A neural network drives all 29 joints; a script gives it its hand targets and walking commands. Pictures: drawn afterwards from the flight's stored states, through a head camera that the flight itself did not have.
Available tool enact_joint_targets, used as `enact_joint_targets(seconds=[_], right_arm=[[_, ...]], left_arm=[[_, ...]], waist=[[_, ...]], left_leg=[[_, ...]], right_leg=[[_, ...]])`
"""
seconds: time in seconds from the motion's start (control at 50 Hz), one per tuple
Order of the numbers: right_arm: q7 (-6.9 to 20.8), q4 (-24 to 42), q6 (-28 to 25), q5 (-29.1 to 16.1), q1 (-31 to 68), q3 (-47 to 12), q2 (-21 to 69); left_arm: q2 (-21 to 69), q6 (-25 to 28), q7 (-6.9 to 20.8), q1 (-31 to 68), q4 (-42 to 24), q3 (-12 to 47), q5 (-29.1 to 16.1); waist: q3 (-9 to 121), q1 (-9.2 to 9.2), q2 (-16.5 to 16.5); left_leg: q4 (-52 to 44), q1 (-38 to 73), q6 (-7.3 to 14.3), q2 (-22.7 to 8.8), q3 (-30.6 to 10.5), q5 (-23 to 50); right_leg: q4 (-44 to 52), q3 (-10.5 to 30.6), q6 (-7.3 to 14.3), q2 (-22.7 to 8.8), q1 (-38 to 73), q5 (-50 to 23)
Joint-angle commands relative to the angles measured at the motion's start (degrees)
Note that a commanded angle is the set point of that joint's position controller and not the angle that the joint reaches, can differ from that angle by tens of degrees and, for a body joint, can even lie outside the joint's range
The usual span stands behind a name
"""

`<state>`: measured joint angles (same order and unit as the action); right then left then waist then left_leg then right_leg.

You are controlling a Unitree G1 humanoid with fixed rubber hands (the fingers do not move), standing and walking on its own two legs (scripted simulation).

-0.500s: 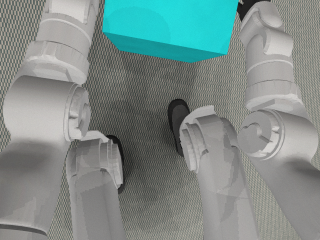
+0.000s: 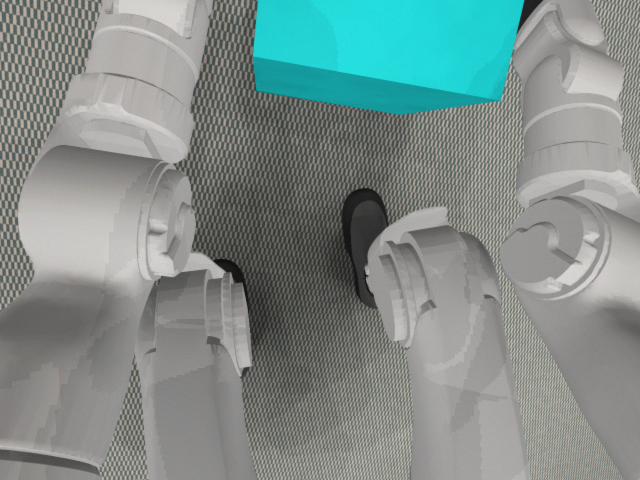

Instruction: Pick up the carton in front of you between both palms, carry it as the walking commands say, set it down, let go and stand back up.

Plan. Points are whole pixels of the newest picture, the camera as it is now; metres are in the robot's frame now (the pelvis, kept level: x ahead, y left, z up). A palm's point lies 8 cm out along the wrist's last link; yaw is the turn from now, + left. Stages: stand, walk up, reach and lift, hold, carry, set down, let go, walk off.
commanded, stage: set down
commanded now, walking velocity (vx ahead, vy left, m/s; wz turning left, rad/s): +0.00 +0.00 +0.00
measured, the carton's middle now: out of the picture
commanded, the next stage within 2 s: let go in 1.52 s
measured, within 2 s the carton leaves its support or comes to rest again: rests again in 0.26 s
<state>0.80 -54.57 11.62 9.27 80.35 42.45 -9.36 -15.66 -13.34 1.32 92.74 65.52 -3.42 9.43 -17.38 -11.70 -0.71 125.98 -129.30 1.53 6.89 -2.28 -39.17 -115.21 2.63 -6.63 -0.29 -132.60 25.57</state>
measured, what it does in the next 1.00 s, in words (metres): rises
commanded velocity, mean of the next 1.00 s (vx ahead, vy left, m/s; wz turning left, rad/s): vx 0.00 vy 0.00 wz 0.00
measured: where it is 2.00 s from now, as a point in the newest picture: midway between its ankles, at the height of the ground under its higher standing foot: (300, 303)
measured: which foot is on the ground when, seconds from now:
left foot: down 0.00-1.00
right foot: down 0.00-1.00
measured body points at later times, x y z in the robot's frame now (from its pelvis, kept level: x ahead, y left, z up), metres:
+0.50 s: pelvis -0.01 -0.02 +0.00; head +0.38 +0.01 +0.22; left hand +0.61 +0.08 -0.19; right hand +0.49 -0.28 -0.19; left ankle +0.07 +0.10 -0.35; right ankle +0.15 -0.15 -0.35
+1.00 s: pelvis +0.00 -0.02 +0.08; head +0.36 -0.03 +0.36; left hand +0.64 +0.07 -0.03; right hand +0.49 -0.29 -0.04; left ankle +0.07 +0.10 -0.35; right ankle +0.15 -0.15 -0.35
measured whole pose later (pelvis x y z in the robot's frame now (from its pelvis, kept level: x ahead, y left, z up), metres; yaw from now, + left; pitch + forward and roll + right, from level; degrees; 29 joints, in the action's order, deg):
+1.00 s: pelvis +0.00 -0.02 +0.08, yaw +0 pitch +47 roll -2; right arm -11.1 -40.1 12.1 -5.8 68.6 23.7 -5.4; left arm -29.3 -14.1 2.4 92.5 66.8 2.6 -2.1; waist -6.7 -13.3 2.4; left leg 108.0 -118.7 -0.6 3.2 -2.8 -35.8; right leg -98.8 2.0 -3.6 1.8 -123.9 21.5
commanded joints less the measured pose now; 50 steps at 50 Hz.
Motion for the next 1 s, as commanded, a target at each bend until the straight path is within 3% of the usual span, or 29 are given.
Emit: enact_joint_targets(seconds=[0.0, 0.16, 0.24, 0.28, 0.4, 0.48, 0.6, 0.66, 0.84, 0.98], right_arm=[[8.2, -0.6, 0.5, -2.0, 16.6, -10.6, 33.9], [5.4, -1.0, -1.7, -3.3, 13.9, -9.3, 28.0], [-2.0, -3.1, -6.3, -4.9, 4.5, -4.7, 2.1], [-5.2, -4.1, -8.5, -8.0, 4.7, -5.7, -4.0], [-6.3, -4.1, -10.8, -14.3, 8.4, -12.2, -6.6], [-7.2, -1.5, -10.5, -15.0, 7.0, -13.1, -7.7], [-9.8, 8.3, -8.3, -17.1, 4.2, -14.8, -8.5], [-11.2, 13.9, -6.1, -17.7, 3.5, -16.5, -8.8], [-12.1, 19.3, -1.5, -16.4, 1.8, -19.4, -3.1], [-11.9, 21.6, 0.0, -14.3, -2.4, -18.0, -2.0]], left_arm=[[28.8, 1.9, 6.2, 15.5, -3.5, 5.3, -0.9], [20.3, 2.4, 4.8, 16.0, -3.5, 5.4, 0.3], [-7.1, 4.4, -1.3, 16.2, -3.4, 5.2, -2.2], [-13.0, 5.4, -3.4, 20.2, -3.2, 7.7, -5.0], [-10.2, 6.3, -1.5, 26.3, -4.6, 17.4, -15.3], [-11.9, 5.7, -0.5, 25.6, -4.3, 18.0, -17.4], [-16.3, 4.0, -1.7, 24.8, -6.6, 15.6, -15.7], [-17.8, 2.2, -2.2, 24.4, -8.7, 13.2, -14.9], [-18.8, 0.3, -0.1, 18.9, -3.7, 6.5, -12.5], [-18.5, 0.1, 1.4, 16.4, -5.4, 4.7, -10.9]], waist=[[43.0, -0.38, 14.1], [44.4, -0.36, 13.6], [46.8, -1.83, 14.3], [49.6, -2.42, 15.5], [53.7, -7.30, 18.2], [58.6, -9.12, 17.9], [74.4, -8.30, 19.1], [80.0, -7.79, 17.5], [73.5, -5.38, 10.6], [76.5, -5.85, 12.4]], left_leg=[[-15.8, 21.1, 0.3, -1.2, -2.5, 20.2], [-14.7, 22.5, -0.6, -2.6, -2.4, 21.3], [-15.2, 25.3, -2.0, -5.4, -3.5, 22.7], [-15.1, 26.6, -2.4, -6.3, -4.7, 23.2], [-13.8, 25.9, -2.7, -6.9, -4.4, 21.7], [-13.4, 26.2, -2.9, -6.4, -2.9, 20.3], [-15.3, 32.1, -3.2, -4.9, 0.7, 19.4], [-17.7, 33.7, -2.5, -3.6, 2.5, 16.5], [-26.0, 29.4, -0.5, -2.4, 3.4, 10.8], [-32.2, 34.3, -1.0, -2.0, 3.8, 13.5]], right_leg=[[0.6, -6.8, 3.3, 3.7, 22.4, -13.2], [-0.2, -7.3, 1.9, 3.3, 26.7, -15.7], [0.0, -8.0, 1.5, 2.3, 29.4, -18.0], [0.4, -7.4, 1.7, 1.8, 30.2, -19.7], [1.3, -6.5, 2.9, -0.1, 32.7, -22.9], [2.8, -7.0, 3.1, -0.1, 38.3, -24.8], [6.2, -8.3, 3.2, 1.1, 49.8, -28.1], [9.0, -9.2, 3.1, 1.9, 54.7, -27.2], [16.9, -9.7, 2.0, 2.8, 53.3, -21.0], [22.8, -10.2, 1.9, 3.6, 55.2, -23.1]])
